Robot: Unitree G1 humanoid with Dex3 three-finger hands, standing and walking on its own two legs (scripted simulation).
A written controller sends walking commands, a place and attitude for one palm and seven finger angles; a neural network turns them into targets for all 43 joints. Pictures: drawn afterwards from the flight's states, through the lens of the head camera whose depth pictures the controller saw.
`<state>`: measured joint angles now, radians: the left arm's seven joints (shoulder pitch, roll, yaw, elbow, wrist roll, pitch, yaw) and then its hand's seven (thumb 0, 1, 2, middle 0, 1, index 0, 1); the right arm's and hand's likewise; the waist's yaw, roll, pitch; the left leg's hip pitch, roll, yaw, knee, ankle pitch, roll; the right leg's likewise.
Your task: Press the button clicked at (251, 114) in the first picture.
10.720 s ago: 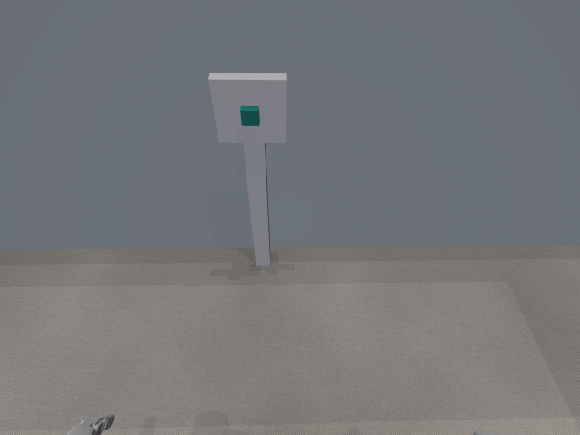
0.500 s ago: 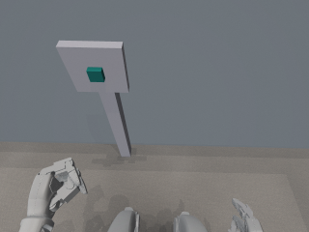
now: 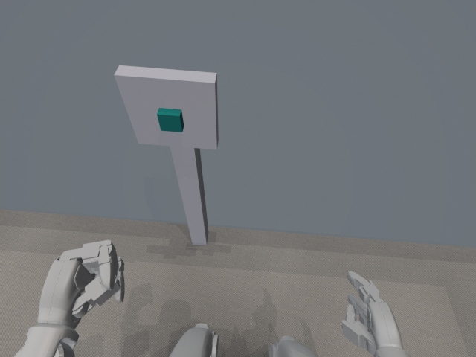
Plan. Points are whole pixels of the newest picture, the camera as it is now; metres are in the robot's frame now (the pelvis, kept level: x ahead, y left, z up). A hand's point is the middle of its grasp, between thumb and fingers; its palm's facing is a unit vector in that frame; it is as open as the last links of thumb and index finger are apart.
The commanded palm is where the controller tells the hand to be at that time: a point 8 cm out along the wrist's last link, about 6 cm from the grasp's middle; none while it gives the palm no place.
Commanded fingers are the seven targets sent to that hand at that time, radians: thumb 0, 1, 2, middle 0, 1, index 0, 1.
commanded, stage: raise the hand and make a fist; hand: left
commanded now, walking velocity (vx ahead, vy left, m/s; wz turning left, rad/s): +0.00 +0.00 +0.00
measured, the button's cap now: (171, 119) +0.54 +0.18 +0.06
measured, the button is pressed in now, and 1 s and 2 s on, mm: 0 0 0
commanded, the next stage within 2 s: aim a knuckle at the button in 0.62 s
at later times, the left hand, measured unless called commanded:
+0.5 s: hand (110, 269) +0.23 +0.21 +0.05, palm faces +0.01 -1.00 -0.05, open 3.1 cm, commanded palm +0.21 +0.26 +0.06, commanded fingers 0.00 0.90 0.90 -1.30 -1.50 -1.30 -1.50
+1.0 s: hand (134, 248) +0.27 +0.18 +0.05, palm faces -0.02 -1.00 -0.03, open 3.1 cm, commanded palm +0.25 +0.24 +0.05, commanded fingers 0.00 0.90 0.90 -1.30 -1.50 -1.30 -1.50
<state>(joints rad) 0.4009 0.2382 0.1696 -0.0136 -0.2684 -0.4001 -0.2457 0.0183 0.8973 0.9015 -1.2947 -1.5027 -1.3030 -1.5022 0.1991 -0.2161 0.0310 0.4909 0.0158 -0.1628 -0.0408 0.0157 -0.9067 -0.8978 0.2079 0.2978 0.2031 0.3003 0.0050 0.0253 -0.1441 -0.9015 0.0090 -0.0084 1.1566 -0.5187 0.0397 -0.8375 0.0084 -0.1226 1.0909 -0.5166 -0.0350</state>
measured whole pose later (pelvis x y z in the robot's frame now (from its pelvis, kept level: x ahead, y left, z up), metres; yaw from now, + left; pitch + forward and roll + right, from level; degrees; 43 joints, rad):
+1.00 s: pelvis +0.00 -0.01 +0.00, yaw +0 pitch +16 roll -3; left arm 0.17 0.25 0.19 0.14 -0.27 -0.37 -0.27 0.02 0.90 0.90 -1.30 -1.50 -1.31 -1.50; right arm 0.22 -0.25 0.03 0.53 0.02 -0.16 -0.05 0.02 -0.91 -0.90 0.21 0.30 0.20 0.30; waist -0.01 0.03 -0.14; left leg -0.92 0.01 -0.01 1.16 -0.52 0.03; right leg -0.87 0.01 -0.12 1.11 -0.52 -0.05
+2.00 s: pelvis -0.01 -0.01 -0.02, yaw -2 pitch +22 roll -2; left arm -0.65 0.32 0.31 0.96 -0.12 -0.50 -0.14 0.02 0.90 0.90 -1.30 -1.50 -1.30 -1.50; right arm 0.30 -0.26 0.01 0.64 -0.01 0.01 0.01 0.01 -0.91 -0.90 0.21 0.30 0.20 0.30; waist -0.11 0.02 -0.15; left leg -1.07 0.03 0.03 1.20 -0.51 0.04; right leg -1.04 0.02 -0.08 1.16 -0.51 -0.04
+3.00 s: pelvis +0.00 +0.00 -0.01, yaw -2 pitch +23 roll -2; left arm -0.71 0.35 0.33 1.04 -0.11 -0.52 -0.13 0.02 0.90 0.90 -1.30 -1.50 -1.30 -1.50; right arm 0.30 -0.25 0.02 0.64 -0.02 0.06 0.01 0.01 -0.91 -0.90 0.21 0.30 0.20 0.30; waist -0.13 0.02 -0.14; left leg -1.08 0.03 0.03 1.20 -0.52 0.04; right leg -1.04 0.03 -0.08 1.15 -0.51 -0.04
